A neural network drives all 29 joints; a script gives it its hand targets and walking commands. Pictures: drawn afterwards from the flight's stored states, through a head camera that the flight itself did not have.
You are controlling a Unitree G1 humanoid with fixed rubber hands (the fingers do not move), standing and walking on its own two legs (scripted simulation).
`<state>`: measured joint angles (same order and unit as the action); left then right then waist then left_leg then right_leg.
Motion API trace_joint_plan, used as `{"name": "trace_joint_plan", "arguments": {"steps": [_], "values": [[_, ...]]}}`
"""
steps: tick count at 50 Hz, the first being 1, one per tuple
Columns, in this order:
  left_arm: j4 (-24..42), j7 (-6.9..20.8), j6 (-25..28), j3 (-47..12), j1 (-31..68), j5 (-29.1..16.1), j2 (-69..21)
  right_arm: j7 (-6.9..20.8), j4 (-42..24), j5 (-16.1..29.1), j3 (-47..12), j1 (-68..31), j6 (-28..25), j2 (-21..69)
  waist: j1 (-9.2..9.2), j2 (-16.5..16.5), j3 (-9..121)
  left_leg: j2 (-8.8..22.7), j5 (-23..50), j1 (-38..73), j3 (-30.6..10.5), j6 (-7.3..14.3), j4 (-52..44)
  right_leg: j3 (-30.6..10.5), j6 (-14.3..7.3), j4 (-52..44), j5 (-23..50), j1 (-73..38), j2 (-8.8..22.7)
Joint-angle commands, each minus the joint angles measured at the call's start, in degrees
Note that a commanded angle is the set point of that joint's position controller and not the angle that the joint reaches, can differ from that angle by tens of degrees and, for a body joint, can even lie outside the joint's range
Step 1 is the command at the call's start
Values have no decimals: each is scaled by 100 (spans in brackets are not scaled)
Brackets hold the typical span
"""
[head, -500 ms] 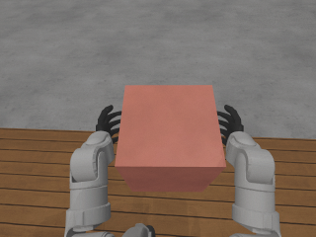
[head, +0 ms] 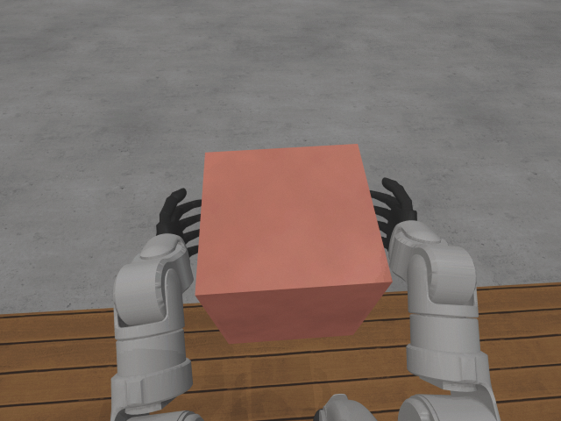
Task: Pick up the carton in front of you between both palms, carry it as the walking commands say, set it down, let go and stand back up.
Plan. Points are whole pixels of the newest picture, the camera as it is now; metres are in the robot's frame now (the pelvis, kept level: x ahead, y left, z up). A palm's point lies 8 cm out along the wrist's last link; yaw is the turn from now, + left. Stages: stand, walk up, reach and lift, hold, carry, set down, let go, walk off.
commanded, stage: carry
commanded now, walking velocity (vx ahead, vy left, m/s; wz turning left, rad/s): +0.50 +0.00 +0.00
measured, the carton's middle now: (287, 253) +0.36 -0.01 +0.04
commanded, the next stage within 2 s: none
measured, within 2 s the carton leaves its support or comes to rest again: neither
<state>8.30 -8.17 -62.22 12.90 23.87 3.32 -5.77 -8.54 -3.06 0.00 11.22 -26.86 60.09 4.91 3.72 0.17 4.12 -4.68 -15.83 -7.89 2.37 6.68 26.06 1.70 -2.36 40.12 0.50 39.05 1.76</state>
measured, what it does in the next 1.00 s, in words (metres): goes down: right foot 0.05 m lower, then left foot 0.05 m lower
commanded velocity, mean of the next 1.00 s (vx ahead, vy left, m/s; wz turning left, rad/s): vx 0.50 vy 0.00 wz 0.00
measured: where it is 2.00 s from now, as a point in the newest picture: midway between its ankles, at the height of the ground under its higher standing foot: (272, 203)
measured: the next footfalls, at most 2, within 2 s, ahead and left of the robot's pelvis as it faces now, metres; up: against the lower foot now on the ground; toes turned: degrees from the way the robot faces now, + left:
right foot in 0.14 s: +0.26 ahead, -0.07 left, -0.05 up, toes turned -1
left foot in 0.66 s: +0.60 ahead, +0.03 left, -0.10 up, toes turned +2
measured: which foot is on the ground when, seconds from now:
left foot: down 0.00-0.14, up 0.16-0.64, down 0.66-1.00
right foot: up 0.00-0.12, down 0.14-0.68, up 0.70-1.00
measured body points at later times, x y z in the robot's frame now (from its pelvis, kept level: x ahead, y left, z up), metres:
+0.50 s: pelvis +0.32 -0.04 -0.05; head +0.35 -0.05 +0.40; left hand +0.65 +0.14 +0.03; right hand +0.67 -0.17 +0.03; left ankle +0.45 +0.12 -0.74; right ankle +0.23 -0.07 -0.78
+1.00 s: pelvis +0.64 -0.01 -0.09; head +0.66 +0.00 +0.36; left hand +0.99 +0.13 +0.00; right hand +0.98 -0.18 +0.00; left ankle +0.57 +0.03 -0.82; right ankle +0.74 -0.17 -0.76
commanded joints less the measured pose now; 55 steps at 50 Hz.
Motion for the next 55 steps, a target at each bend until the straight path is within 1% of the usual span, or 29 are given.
{"name": "trace_joint_plan", "arguments": {"steps": [1,4,5,6,7,8,9,10,12,13,15,20,24,28,30,31,32,33,34,35,36,37,38,40,43,45,47,51,55], "values": [[42,376,-2,-3802,3185,-1295,-4295,653,-293,1453,-3655,-2756,139,4459,286,-635,1478,915,4446,1694,-669,134,129,552,-87,-1172,861,-55,-447],[-178,373,-73,-3584,2991,-1176,-4070,612,-161,1396,-3626,-2756,196,4411,-4,-696,1450,982,4624,1275,-531,-32,899,637,-289,-1793,1332,-1388,-534],[-285,361,-79,-3483,2870,-1116,-4005,603,-140,1401,-3637,-2849,217,4435,-262,-646,1659,939,4691,1076,-323,-179,1673,666,-331,-2021,1411,-2142,-521],[-334,353,-81,-3384,2824,-1047,-3961,591,-117,1409,-3642,-2942,231,4458,-580,-463,1911,803,3886,420,-64,-324,2742,487,-312,-2045,1619,-3193,-244],[-437,349,-85,-3229,2694,-970,-3848,571,-116,1399,-3628,-3105,249,4437,-639,258,2202,499,1199,-832,125,-368,3928,-418,-242,-1092,3268,-4418,614],[-527,308,-95,-3146,2877,-972,-3684,556,43,1415,-3627,-3147,310,4554,-663,1497,2609,-180,-2002,-2809,-166,-665,5451,-2598,-1239,-428,4866,-6072,1990],[-534,305,-91,-3233,2876,-1100,-3809,526,-10,1396,-3572,-3021,311,4519,-839,1495,3043,-49,-2078,-3825,-510,-607,6399,-3588,-1999,-874,2252,-6501,2333],[-407,371,-51,-3429,2945,-1292,-4267,502,-231,1376,-3567,-3214,280,4624,-826,947,2747,294,-1610,-3889,-567,-410,6097,-3378,-1737,-1274,497,-5712,1818],[49,553,77,-3914,3852,-1785,-4990,499,-364,1247,-3488,-3486,154,5023,-541,112,2085,561,-963,-3434,-504,-342,5101,-2608,-1287,-1740,-4,-4141,1440],[151,632,165,-4116,4151,-1975,-5235,508,-362,1164,-3487,-3489,88,5126,-482,24,1993,662,-845,-3098,-514,-361,4737,-2385,-1200,-1846,-154,-3601,1380],[238,731,305,-4305,4262,-2171,-5363,535,-309,1073,-3575,-3267,-33,5222,-437,182,1948,724,-668,-2960,-374,-435,4210,-2020,-1119,-1889,126,-3272,1226],[104,777,437,-4324,3514,-2059,-5133,535,-399,944,-3781,-2729,-204,5053,-663,485,2096,736,632,-3665,-81,-481,3013,-1232,-798,-1446,2892,-4351,955],[246,748,425,-4292,3334,-2001,-4855,537,-708,1037,-3928,-2821,-200,4826,-833,466,1814,447,1693,-3509,292,-440,1602,-731,-566,-1360,3239,-4670,452],[198,628,280,-4123,3074,-1913,-4409,480,-783,1023,-3822,-2654,-8,4368,-1014,495,1536,142,2679,-2838,579,-244,163,-448,-494,-1013,2918,-4812,269],[48,567,166,-4019,2955,-1844,-4214,431,-669,909,-3615,-2490,121,4078,-862,550,1570,50,2963,-1899,589,-69,-251,-344,-392,-394,3067,-4498,301],[-1,549,106,-3987,2994,-1832,-4142,397,-592,850,-3490,-2417,180,3929,-652,564,1718,51,2913,-1266,592,-43,-372,-247,-280,181,3157,-4324,326],[-28,536,49,-3965,3131,-1837,-4089,365,-538,792,-3370,-2359,235,3821,-291,419,1913,263,3119,-332,512,-56,-653,19,-110,1108,2716,-3881,261],[-20,520,-9,-3904,3329,-1838,-4001,341,-480,717,-3200,-2271,294,3674,-113,-28,2122,934,4021,953,-160,-102,-140,165,-21,2272,807,-2653,43],[-175,483,-110,-3857,3363,-1821,-3992,296,-310,656,-3001,-2281,344,3493,-183,-1152,2407,2212,6378,2283,-1873,333,885,144,165,3243,-3112,-1066,-526],[-199,430,-164,-3750,3382,-1848,-3994,241,-259,777,-3044,-2551,383,3404,133,-1615,2966,3073,4446,3305,-3658,1650,564,-321,373,4820,-3763,507,-802],[-19,373,-191,-3657,3531,-1819,-4009,271,-234,971,-3195,-2553,404,3778,90,-943,2797,2676,2214,2687,-3790,1598,70,-497,39,4729,-3301,773,-486],[34,344,-189,-3560,3715,-1741,-4200,344,-499,1199,-3358,-2946,387,4115,32,-457,2344,2329,1334,1889,-3354,1291,-234,-468,-107,4290,-2953,694,-292],[-31,330,-165,-3446,3721,-1591,-4374,429,-652,1397,-3540,-3384,376,4469,-112,-9,2040,2172,1157,1191,-2946,1033,-454,-442,-117,3730,-2636,452,-101],[-107,363,-94,-3373,3625,-1375,-4595,598,-710,1729,-3849,-3916,277,4961,-243,-46,1832,1999,970,151,-2479,759,-743,-359,-46,3048,-2406,-222,47],[-225,420,64,-3528,3480,-1183,-4802,749,-557,1852,-4023,-3890,114,5232,-183,-436,1828,1803,2296,371,-1892,586,-691,-133,84,2255,-1917,-1,124],[-208,429,139,-3642,3376,-1157,-4831,788,-446,1834,-4020,-3658,49,5237,-99,-522,1929,1716,3668,913,-1534,462,-458,-5,122,1872,-1461,383,140],[-122,437,189,-3754,3323,-1198,-4811,799,-423,1797,-3998,-3461,5,5181,-36,-592,1991,1593,4413,1405,-1252,313,-286,89,124,1577,-992,675,116],[209,430,188,-3942,3472,-1393,-4656,755,-571,1691,-3910,-3232,-7,4885,94,-603,1720,1276,4671,1829,-886,220,-159,294,66,609,-363,829,-77],[139,407,26,-3869,3235,-1369,-4316,664,-443,1498,-3738,-2837,111,4481,215,-666,1428,1079,4770,1719,-538,185,-2,711,-98,-1016,485,-58,-413]]}}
